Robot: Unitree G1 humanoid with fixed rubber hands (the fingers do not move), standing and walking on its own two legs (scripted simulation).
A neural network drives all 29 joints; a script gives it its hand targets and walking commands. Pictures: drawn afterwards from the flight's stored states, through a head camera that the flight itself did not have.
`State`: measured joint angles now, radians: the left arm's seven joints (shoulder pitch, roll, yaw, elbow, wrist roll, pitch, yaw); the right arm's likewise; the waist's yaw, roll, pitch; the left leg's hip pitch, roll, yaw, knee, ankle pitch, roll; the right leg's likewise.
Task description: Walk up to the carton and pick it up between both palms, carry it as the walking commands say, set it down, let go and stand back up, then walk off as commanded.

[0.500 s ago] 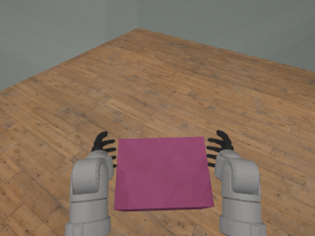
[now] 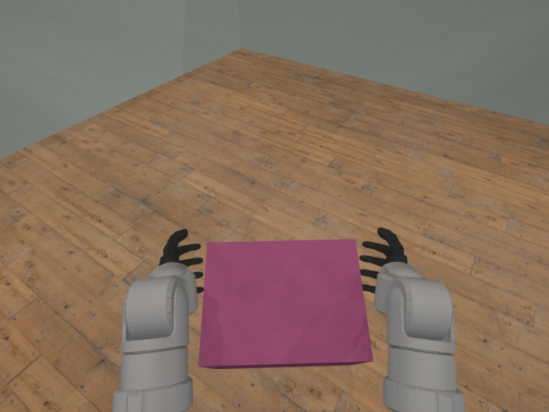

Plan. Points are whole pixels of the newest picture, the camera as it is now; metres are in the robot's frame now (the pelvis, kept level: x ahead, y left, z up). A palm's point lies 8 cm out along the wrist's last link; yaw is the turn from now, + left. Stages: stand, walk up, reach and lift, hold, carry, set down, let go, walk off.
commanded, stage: carry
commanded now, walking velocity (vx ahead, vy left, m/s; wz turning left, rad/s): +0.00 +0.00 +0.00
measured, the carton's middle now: (282, 307) +0.30 +0.00 -0.01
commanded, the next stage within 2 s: none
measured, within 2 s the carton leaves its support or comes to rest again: neither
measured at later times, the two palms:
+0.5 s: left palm (174, 279) +0.28 +0.15 +0.09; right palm (395, 278) +0.29 -0.15 +0.09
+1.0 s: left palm (169, 329) +0.22 +0.14 +0.07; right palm (405, 328) +0.23 -0.16 +0.08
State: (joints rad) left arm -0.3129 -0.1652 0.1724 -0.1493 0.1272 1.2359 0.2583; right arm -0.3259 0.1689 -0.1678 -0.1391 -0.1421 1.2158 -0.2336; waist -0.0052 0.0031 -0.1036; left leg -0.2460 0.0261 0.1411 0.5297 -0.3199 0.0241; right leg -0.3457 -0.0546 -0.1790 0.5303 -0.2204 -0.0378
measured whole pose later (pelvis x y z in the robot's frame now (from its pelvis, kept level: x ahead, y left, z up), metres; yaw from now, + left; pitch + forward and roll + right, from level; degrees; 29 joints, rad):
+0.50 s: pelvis +0.00 +0.00 +0.00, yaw +0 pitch +2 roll +0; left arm -0.30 -0.16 0.17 -0.15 0.14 1.22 0.23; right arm -0.31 0.16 -0.17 -0.14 -0.15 1.20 -0.21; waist -0.01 0.00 -0.11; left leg -0.25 0.03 0.14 0.53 -0.32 0.02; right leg -0.34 -0.05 -0.18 0.53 -0.22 -0.04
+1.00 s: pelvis -0.07 -0.01 -0.01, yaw +1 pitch +2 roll +1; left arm -0.33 -0.17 0.18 -0.20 0.12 1.23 0.25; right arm -0.32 0.17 -0.17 -0.20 -0.13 1.21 -0.23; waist -0.01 -0.01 -0.02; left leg -0.40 0.03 0.14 0.64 -0.27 0.03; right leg -0.48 -0.07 -0.19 0.60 -0.15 -0.06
